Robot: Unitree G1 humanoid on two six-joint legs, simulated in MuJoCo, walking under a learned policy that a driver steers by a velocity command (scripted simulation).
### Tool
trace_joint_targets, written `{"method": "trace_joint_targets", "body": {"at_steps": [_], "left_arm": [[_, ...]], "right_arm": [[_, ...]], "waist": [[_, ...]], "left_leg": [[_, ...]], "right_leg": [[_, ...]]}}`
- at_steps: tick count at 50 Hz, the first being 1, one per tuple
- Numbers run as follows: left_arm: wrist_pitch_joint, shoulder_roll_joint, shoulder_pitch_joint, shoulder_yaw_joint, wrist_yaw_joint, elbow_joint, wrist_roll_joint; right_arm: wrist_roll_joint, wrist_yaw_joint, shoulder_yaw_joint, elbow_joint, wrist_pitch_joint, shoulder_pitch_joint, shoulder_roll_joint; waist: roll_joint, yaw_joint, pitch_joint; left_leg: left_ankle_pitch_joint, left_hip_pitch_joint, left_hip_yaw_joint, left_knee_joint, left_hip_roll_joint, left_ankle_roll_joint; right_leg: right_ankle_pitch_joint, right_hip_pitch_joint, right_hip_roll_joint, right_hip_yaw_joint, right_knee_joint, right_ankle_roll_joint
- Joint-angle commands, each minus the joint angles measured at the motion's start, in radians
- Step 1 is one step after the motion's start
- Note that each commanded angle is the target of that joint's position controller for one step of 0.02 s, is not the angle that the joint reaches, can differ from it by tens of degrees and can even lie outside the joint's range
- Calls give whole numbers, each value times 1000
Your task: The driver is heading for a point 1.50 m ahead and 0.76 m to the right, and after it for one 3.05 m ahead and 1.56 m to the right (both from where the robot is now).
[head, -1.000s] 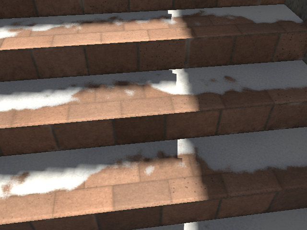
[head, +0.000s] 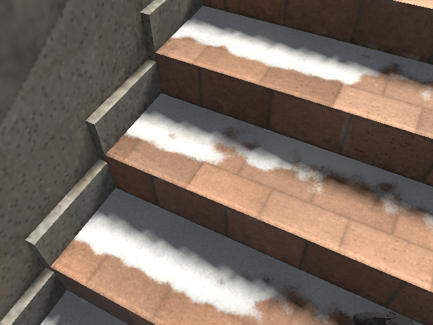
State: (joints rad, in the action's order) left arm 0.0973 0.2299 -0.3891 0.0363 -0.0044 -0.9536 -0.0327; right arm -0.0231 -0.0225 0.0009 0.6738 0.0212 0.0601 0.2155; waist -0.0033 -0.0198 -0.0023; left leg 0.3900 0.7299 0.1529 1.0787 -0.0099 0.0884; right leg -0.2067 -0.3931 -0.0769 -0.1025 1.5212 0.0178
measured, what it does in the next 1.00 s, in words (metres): climbs, turning right: right foot 0.15 m higher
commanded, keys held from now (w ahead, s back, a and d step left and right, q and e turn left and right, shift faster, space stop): e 1.00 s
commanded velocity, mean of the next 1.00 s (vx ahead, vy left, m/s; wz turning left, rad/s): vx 0.07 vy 0.00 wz -0.43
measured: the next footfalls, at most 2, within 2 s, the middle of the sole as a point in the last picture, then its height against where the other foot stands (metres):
right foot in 0.44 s outside the picture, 0.15 m higher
left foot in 1.16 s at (236, 294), level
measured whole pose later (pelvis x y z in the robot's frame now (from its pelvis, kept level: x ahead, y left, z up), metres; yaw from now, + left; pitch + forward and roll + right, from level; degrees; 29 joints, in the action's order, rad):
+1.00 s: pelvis +0.31 -0.07 +0.22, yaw -31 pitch +3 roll +3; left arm -0.07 0.17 -0.14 0.00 0.08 -0.49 0.02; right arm 0.00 0.07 0.00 0.61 -0.02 0.18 0.19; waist 0.02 -0.03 0.03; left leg 0.25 0.75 -0.06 1.34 0.03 -0.13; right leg -0.30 -0.39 0.17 -0.24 0.68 0.08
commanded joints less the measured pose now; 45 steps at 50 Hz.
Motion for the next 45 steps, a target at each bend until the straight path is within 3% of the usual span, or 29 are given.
{"method": "trace_joint_targets", "body": {"at_steps": [1, 3, 5, 6, 9, 12, 13, 14, 15, 16, 17, 18, 20, 21, 22, 23, 24, 25, 26, 27, 28, 30, 32, 35, 37, 40, 42, 43, 45], "left_arm": [[11, -86, 168, -25, 14, 207, 15], [-16, -126, 103, -56, 1, 210, 1], [-44, -84, 34, -54, 5, 184, -2], [-62, -88, 22, -54, 16, 176, 5], [-89, -92, 103, -61, 34, 224, 15], [-94, -78, 288, -72, 41, 359, 53], [-94, -61, 332, -69, 42, 380, 58], [-97, -85, 371, -77, 43, 407, 58], [-105, -81, 341, -78, 40, 423, 54], [-117, -97, 363, -95, 34, 442, 54], [-122, -107, 464, -100, 23, 473, 54], [-128, -107, 479, -97, 17, 483, 53], [-117, -69, 348, -71, -13, 446, 49], [-109, -33, 262, -52, -22, 429, 45], [-103, 39, 151, -23, -31, 407, 50], [-105, 172, 73, 24, -18, 384, 40], [-115, 228, 50, 42, 15, 407, 81], [-98, 204, 135, 19, 31, 426, 120], [-94, 118, 202, 0, 41, 432, 95], [-87, 44, 252, -16, 36, 413, 59], [-84, -4, 269, -24, 31, 393, 34], [-87, -6, 285, -22, 30, 392, 37], [-78, 21, 234, -21, 35, 393, 51], [-88, 58, 179, -17, 49, 405, 48], [-114, 69, 187, -15, 61, 417, 38], [-156, 65, 203, -16, 90, 467, 38], [-173, 69, 194, -15, 106, 488, 57], [-161, 77, 246, -2, 98, 526, 57], [-161, 74, 307, -1, 95, 542, 50]], "right_arm": [[-5, -25, -3, 130, 41, 199, -23], [-25, -33, -16, 150, 51, 162, -87], [-33, -30, -20, 145, 63, 110, -73], [-54, -31, -25, 168, 65, 151, -50], [-40, -16, -23, 198, 38, 199, -12], [-36, 27, -20, 192, 3, 215, 22], [-39, 45, -18, 185, 0, 229, 22], [-49, 71, -11, 181, -6, 251, 48], [-43, 89, 2, 175, -14, 249, 84], [-16, 100, 28, 162, -30, 213, 143], [5, 113, 44, 145, -43, 239, 170], [22, 121, 56, 141, -57, 258, 196], [22, 106, 68, 113, -54, 234, 241], [36, 100, 70, 106, -52, 223, 258], [48, 96, 68, 93, -48, 228, 252], [31, 89, 51, 32, -35, 200, 179], [13, 61, 40, 6, -14, 89, 137], [44, 24, 38, -3, 5, 105, 96], [43, 10, 23, -30, 3, 72, 64], [20, 14, 15, -45, 1, 60, 31], [-2, 24, 12, -41, -2, 96, 24], [-2, 24, 7, -53, 1, 148, 8], [-4, 25, 3, -68, 6, 156, 12], [17, 45, 4, -93, -2, 128, 30], [6, 66, -3, -134, -16, 77, 16], [19, 81, -14, -186, -25, -3, -12], [26, 87, -20, -196, -17, -13, -11], [28, 86, -5, -170, -17, 16, 15], [24, 94, 1, -149, -29, 64, 1]], "waist": [[-8, 10, 85], [28, -59, 54], [35, -107, 42], [64, -103, 52], [95, -70, 6], [106, -43, -12], [116, -15, -1], [161, -4, 42], [165, -18, 58], [167, -19, 56], [126, 31, 27], [101, 36, 38], [156, 9, 136], [190, -31, 171], [180, -79, 220], [-110, -88, 258], [-307, -126, 356], [-204, -63, 343], [-117, -36, 249], [-28, 16, 86], [9, 57, 57], [-7, 90, 37], [-49, 68, 80], [-51, 37, 86], [-87, 29, 62], [-154, 1, 79], [-153, -15, 134], [-122, -10, 155], [-121, 8, 146]], "left_leg": [[-318, -364, -428, -584, -252, 65], [-395, -337, -290, -605, -230, 28], [-538, -295, -145, -660, -221, 10], [-629, -290, -111, -669, -229, 31], [-584, -384, -81, -713, -252, 31], [-524, -427, 12, -747, -211, -4], [-524, -444, 16, -751, -216, 14], [-649, -518, -26, -782, -270, 44], [-703, -619, -26, -786, -297, 48], [-701, -651, 40, -845, -267, 42], [-691, -627, 14, -867, -280, 53], [-751, -660, 13, -858, -301, 58], [-1391, -713, 54, -726, -333, 84], [-1608, -779, 59, -621, -318, 66], [-1615, -760, 45, -444, -269, 37], [-1173, -380, 33, -118, -119, -57], [-85, -136, -148, 305, 103, -118], [-63, -75, -350, 573, 84, -109], [-118, -32, -345, 644, 70, -97], [-164, 39, -309, 623, 42, -89], [-209, 38, -286, 608, 14, -77], [-263, 13, -259, 653, 16, -77], [-281, 83, -253, 772, 46, -83], [-270, 173, -264, 732, 31, -103], [-255, 206, -268, 579, 8, -148], [-165, 261, -223, 459, 22, -221], [-125, 280, -227, 402, 26, -250], [-156, 241, -225, 362, 6, -242], [-178, 113, -206, 329, 24, -232]], "right_leg": [[17, -457, 37, -93, 436, 80], [44, -534, 68, -116, 486, 107], [59, -551, 71, -75, 365, 84], [82, -573, 107, -20, 494, 66], [42, -800, 119, -6, 684, 26], [103, -846, 88, 73, 444, -13], [147, -832, 84, 108, 376, -32], [79, -842, 47, 93, 426, -50], [14, -875, 18, 65, 419, -63], [-114, -804, -12, 148, 163, -60], [-192, -714, -23, 187, 8, -49], [-282, -639, -10, 220, -99, -35], [-400, -373, 108, 303, -224, 44], [-327, -289, 144, 265, -363, 86], [-242, -148, 167, 139, -535, 134], [-189, 96, 8, -302, -717, 272], [-269, 244, -131, -801, -1105, 397], [-303, 158, -174, -822, -1145, 329], [-335, 43, -124, -709, -1095, 271], [-328, -98, -70, -530, -992, 219], [-316, -174, -18, -397, -915, 176], [-270, -218, 32, -309, -906, 167], [-110, -118, 19, -336, -932, 199], [-45, 4, 12, -320, -951, 175], [-34, 28, 43, -308, -979, 140], [81, 127, 8, -400, -1030, 173], [137, 215, -15, -449, -1029, 184], [154, 231, -25, -439, -1036, 142], [166, 131, 3, -409, -1041, 142]]}}
Velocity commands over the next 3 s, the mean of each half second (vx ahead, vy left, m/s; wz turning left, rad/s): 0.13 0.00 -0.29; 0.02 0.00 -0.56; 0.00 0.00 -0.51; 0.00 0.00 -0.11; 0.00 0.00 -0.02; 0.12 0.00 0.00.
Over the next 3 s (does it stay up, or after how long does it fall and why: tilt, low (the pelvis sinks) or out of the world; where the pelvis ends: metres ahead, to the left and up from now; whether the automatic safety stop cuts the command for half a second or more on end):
stays up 0.40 -0.13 0.23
